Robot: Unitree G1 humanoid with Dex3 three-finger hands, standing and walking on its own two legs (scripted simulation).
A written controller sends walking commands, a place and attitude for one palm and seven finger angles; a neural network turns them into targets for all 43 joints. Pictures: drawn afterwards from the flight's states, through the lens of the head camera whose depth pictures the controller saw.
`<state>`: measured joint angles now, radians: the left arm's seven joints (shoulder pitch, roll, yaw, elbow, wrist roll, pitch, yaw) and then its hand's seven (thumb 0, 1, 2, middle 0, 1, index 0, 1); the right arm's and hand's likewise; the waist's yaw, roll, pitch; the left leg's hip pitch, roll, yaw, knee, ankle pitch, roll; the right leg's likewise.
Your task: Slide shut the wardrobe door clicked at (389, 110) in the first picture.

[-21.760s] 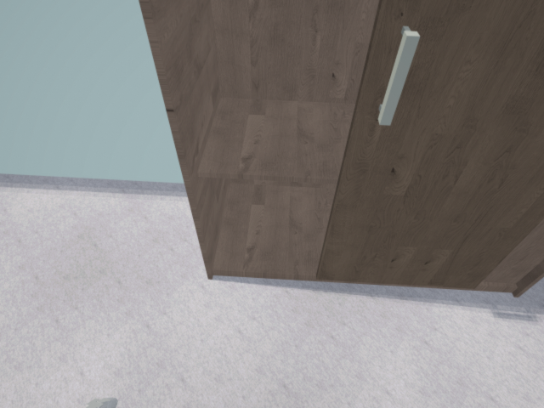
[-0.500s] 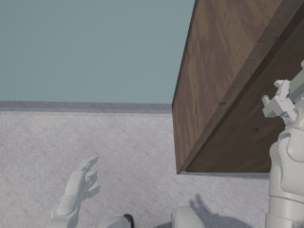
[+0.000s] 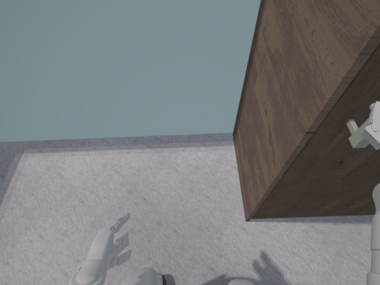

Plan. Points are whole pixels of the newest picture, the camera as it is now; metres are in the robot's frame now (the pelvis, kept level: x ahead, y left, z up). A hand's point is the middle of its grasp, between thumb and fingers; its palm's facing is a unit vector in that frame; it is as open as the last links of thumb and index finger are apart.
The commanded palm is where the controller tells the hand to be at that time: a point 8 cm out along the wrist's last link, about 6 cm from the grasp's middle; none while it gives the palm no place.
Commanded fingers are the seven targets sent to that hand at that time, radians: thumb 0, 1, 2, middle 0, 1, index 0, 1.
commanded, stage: stop walking and hold the door there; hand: right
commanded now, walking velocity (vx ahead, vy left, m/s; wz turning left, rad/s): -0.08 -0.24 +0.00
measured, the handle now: out of the picture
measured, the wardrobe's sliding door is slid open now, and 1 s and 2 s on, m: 0.00 0.00 0.00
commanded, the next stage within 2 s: none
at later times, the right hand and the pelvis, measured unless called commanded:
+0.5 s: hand (374, 125) +0.32 -0.33 +0.15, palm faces +0.60 +0.76 -0.24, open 7.3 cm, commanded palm +0.28 -0.34 +0.12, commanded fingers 0.00 -0.90 -0.90 0.45 1.40 0.45 1.40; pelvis +0.00 +0.01 +0.00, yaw +1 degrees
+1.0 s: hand (375, 125) +0.32 -0.33 +0.15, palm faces +0.58 +0.77 -0.27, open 7.2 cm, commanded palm +0.28 -0.34 +0.12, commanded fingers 0.00 -0.90 -0.90 0.45 1.40 0.45 1.40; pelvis -0.01 +0.00 +0.00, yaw +3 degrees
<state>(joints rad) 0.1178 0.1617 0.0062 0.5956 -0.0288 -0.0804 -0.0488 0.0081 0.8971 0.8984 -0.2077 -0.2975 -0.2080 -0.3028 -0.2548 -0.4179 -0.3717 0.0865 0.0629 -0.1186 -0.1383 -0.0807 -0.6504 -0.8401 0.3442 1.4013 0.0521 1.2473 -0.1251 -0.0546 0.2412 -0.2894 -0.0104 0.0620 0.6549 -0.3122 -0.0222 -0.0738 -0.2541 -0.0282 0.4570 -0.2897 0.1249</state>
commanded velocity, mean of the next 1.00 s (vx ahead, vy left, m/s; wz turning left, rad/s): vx -0.05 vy -0.09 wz -0.02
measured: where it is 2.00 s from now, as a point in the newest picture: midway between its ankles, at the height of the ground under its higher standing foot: outside the picture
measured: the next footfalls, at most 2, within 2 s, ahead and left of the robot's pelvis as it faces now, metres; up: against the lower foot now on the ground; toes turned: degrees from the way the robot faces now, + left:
left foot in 0.06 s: +0.05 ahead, +0.13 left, +0.00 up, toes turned +4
right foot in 0.34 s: +0.06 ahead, -0.09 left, +0.00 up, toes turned -3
